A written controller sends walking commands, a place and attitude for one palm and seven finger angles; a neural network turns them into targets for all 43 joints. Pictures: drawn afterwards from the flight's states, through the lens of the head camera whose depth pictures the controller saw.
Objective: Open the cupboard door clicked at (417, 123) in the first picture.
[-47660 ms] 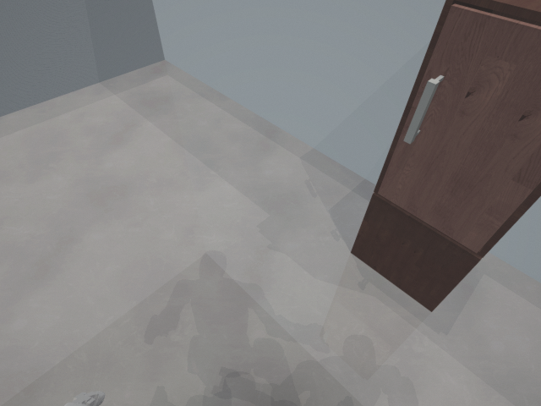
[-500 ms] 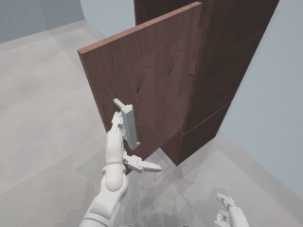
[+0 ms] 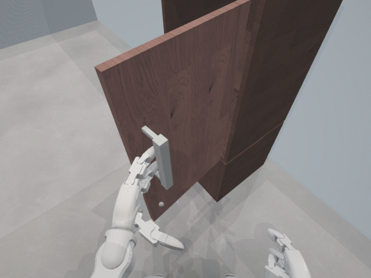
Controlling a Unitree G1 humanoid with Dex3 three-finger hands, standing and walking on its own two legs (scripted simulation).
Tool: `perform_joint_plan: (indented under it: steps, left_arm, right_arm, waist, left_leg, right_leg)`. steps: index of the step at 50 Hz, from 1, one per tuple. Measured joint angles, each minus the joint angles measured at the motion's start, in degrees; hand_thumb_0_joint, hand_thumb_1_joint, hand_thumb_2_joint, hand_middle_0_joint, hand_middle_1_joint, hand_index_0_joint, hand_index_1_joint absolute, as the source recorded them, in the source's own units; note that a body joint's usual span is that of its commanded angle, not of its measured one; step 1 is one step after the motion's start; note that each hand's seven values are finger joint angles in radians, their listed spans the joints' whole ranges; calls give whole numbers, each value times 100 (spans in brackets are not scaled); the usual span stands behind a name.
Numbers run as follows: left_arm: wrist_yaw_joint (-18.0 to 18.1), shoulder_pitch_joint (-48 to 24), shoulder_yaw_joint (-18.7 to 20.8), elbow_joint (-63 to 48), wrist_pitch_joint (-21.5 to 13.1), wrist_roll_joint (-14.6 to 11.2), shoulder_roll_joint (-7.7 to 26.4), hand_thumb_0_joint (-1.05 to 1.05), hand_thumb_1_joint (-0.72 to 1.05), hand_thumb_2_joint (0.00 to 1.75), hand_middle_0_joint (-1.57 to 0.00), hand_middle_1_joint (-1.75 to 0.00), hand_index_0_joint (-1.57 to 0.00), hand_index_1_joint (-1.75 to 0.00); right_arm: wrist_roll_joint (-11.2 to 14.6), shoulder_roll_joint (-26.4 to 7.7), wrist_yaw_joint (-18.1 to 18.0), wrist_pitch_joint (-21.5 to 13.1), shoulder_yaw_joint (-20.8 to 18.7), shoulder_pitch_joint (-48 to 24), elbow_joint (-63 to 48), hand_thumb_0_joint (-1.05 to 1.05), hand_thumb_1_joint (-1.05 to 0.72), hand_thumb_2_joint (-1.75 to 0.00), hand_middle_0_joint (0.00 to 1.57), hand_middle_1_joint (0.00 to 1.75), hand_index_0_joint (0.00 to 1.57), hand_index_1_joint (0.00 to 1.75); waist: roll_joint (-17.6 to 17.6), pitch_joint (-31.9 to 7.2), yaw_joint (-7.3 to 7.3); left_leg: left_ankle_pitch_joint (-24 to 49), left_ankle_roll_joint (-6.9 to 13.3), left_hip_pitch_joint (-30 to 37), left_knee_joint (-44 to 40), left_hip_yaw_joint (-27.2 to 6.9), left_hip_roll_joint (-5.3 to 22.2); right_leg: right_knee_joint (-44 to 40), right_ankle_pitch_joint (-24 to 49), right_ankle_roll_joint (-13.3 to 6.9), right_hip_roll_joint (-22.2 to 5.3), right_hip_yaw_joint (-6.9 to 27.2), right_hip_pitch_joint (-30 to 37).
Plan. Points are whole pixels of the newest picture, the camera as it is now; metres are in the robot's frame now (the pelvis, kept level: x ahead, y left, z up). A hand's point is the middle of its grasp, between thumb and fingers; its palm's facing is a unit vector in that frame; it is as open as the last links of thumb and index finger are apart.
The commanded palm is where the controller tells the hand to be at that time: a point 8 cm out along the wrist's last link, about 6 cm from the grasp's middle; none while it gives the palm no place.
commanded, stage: slide the hand sideways off the handle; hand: left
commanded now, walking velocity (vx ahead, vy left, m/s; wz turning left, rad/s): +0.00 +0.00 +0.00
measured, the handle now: (158, 159) +0.35 +0.08 +0.07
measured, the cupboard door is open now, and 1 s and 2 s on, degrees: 97 97 97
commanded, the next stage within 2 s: draw the hand back to the body in 0.60 s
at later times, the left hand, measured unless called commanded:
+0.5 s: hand (134, 223) +0.21 +0.11 +0.06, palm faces -0.04 -1.00 -0.05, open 16.3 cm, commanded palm +0.18 +0.17 +0.07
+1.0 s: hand (107, 224) +0.20 +0.15 +0.10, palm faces -0.02 -1.00 -0.08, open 16.3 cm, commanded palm +0.17 +0.20 +0.11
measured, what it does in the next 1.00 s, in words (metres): stands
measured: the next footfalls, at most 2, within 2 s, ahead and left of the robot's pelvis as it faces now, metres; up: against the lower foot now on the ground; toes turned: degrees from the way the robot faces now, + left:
none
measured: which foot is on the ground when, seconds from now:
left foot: down 0.00-1.00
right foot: down 0.00-1.00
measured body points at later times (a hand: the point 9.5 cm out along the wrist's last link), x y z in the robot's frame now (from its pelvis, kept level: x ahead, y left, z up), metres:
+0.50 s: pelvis +0.01 -0.02 -0.01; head +0.06 -0.03 +0.44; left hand +0.21 +0.16 +0.07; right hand +0.20 -0.24 -0.09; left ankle +0.00 +0.10 -0.69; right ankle +0.02 -0.11 -0.69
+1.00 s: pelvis +0.01 -0.01 +0.00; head +0.03 -0.03 +0.45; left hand +0.19 +0.20 +0.10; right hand +0.19 -0.23 -0.07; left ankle +0.00 +0.10 -0.69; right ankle +0.02 -0.11 -0.69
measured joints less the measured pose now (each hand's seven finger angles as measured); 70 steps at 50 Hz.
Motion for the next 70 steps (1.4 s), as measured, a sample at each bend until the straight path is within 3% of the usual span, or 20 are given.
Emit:
perform_joint_plan:
  steps: [16,29,37,41,50,61,65,70]
  left_arm:
    - [-641,1252,479,-1038,-70,-330,315,-1,-50,30,-15,-31,-15,-30]
    - [-1226,1703,1150,-1207,-244,-811,613,-1,-50,30,-15,-30,-15,-30]
    - [-1388,1779,1205,-1226,-350,-952,651,-1,-50,30,-15,-30,-15,-30]
    - [-1360,1658,1272,-1310,-221,-955,756,-1,-50,30,-15,-30,-15,-30]
    - [-1489,1751,1656,-1575,195,-1221,894,-1,-50,30,-15,-30,-15,-30]
    - [-1659,1740,1976,-1808,603,-1380,1064,-1,-47,31,-15,-30,-16,-30]
    - [-728,1806,1944,-2105,960,-645,1321,-1,-39,35,-15,-31,-16,-30]
    - [-30,1987,1931,-2268,1171,-234,1320,-1,-25,41,-16,-30,-17,-30]
  right_arm:
    - [22,-45,-102,-185,-16,-20,-198,1,-91,-90,20,30,20,30]
    - [101,-124,-235,-302,-96,70,-115,1,-91,-90,20,30,20,30]
    - [129,-161,-286,-405,-120,63,-120,2,-91,-90,20,30,20,30]
    - [166,-138,-314,-417,-98,50,-108,2,-91,-90,20,30,20,30]
    - [257,-80,-374,-481,22,119,-37,2,-91,-90,20,30,20,30]
    - [294,-151,-442,-742,94,69,134,2,-91,-90,20,30,21,30]
    - [184,-97,-566,-672,101,37,236,2,-91,-90,20,30,21,30]
    - [111,-80,-597,-579,123,-8,365,2,-91,-90,20,30,21,30]
  waist:
    - [46,-127,58]
    - [60,-188,27]
    - [84,-199,23]
    - [92,-169,38]
    - [170,-208,35]
    - [178,-97,140]
    - [135,-11,220]
    - [158,159,233]
  left_leg:
    - [-203,-95,-200,229,-148,43]
    - [-278,-173,-370,413,-250,104]
    - [-289,-170,-488,539,-283,109]
    - [-284,-160,-436,539,-278,120]
    - [-136,-120,88,109,-252,114]
    - [14,-71,640,-308,-268,78]
    - [147,-61,1048,-690,-203,72]
    - [386,-21,1607,-1286,-154,27]
  right_leg:
    - [220,-245,-79,35,-137,-156]
    - [363,-326,-152,90,-234,-286]
    - [445,-324,-154,93,-263,-375]
    - [423,-300,-151,106,-257,-318]
    - [-53,-120,-96,125,-231,224]
    - [-542,59,-37,117,-246,825]
    - [-899,198,-16,129,-182,1200]
    - [-1480,438,27,114,-135,1745]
